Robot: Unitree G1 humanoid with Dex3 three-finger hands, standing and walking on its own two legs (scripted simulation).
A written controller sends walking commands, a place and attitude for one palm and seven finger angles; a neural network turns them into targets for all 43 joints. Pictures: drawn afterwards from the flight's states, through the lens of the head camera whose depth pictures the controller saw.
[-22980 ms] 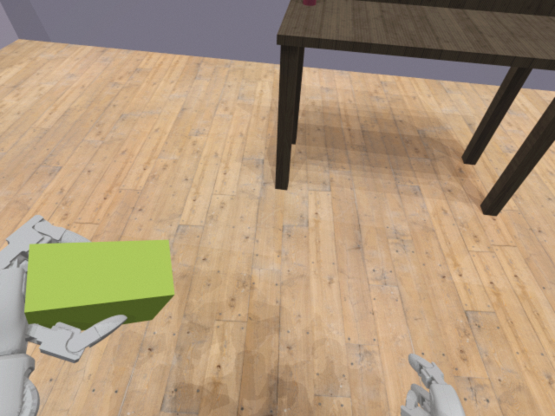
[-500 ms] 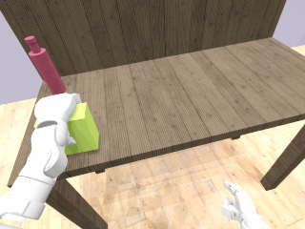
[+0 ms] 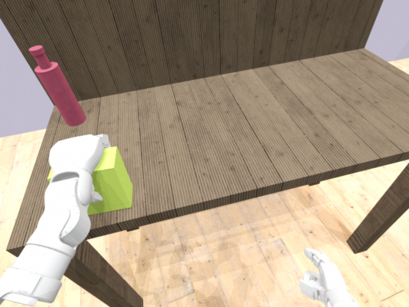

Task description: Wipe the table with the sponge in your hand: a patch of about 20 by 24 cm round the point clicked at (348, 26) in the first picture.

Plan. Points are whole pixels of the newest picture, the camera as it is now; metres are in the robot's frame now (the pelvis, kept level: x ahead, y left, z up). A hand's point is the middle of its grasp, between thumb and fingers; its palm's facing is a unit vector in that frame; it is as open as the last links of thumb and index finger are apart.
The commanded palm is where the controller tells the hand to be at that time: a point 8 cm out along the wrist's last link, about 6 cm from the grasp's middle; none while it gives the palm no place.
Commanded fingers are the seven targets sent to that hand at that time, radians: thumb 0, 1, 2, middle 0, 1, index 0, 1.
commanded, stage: lower the sponge onto the table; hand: left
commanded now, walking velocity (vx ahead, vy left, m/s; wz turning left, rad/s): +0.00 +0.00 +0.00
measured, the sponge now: (99, 189) +0.31 +0.28 +0.06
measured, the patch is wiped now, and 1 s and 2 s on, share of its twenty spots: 0.00 0.40 0.60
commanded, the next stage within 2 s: wipe forward along the first lane in 0.28 s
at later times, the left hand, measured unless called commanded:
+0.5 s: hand (92, 169) +0.32 +0.28 +0.11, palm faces +0.00 -0.03 -1.00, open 10.3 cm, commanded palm +0.30 +0.29 +0.16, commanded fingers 0.00 0.10 1.30 -1.20 -1.60 -1.20 -1.60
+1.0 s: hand (94, 154) +0.37 +0.30 +0.11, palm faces -0.07 +0.01 -1.00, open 10.3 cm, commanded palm +0.35 +0.31 +0.14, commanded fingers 0.00 0.10 1.30 -1.20 -1.60 -1.20 -1.60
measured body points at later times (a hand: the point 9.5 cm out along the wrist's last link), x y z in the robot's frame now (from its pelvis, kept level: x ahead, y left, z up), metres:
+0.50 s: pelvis +0.00 +0.00 +0.00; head +0.00 -0.03 +0.45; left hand +0.32 +0.28 +0.16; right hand +0.23 -0.21 -0.10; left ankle -0.03 +0.10 -0.74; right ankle +0.01 -0.09 -0.74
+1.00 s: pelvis -0.01 -0.01 +0.00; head +0.00 -0.03 +0.45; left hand +0.36 +0.30 +0.16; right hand +0.15 -0.26 -0.13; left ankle -0.03 +0.10 -0.74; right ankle +0.01 -0.09 -0.74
